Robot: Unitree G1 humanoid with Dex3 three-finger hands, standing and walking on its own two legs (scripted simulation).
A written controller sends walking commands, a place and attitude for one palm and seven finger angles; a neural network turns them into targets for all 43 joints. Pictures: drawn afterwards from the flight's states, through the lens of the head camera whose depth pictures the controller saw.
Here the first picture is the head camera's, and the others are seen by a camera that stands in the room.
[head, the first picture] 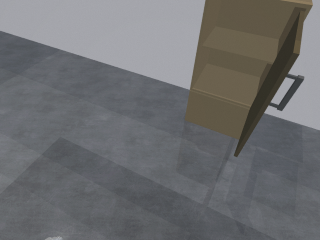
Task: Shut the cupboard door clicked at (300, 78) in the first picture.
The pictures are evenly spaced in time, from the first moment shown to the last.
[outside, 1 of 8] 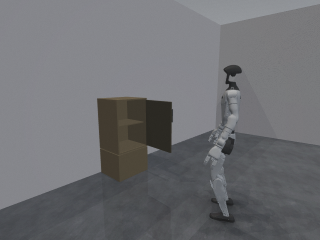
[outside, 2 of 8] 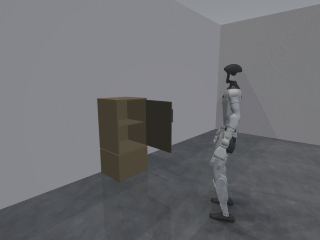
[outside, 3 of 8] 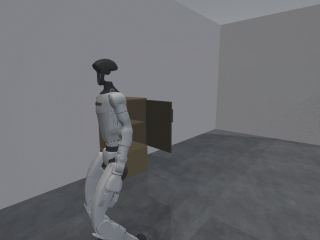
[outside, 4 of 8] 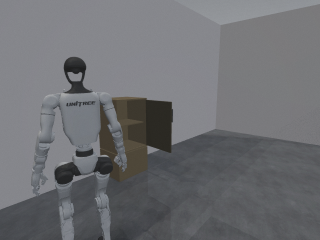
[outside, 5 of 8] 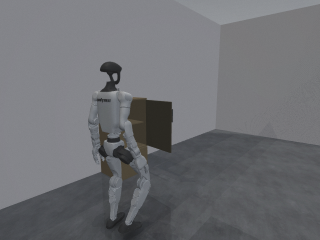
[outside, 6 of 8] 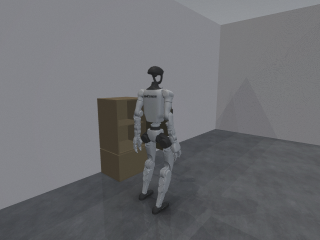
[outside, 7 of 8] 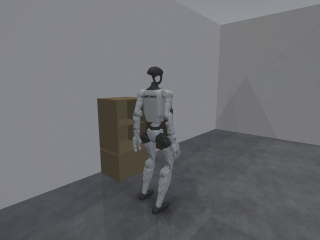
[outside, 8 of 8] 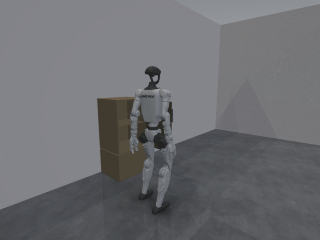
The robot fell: no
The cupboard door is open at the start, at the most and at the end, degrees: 87 87 87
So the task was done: no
